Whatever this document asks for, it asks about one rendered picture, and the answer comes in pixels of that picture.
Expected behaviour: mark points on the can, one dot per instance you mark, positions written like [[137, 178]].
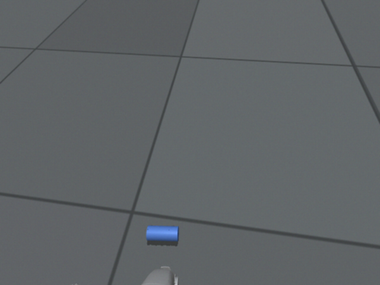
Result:
[[163, 233]]

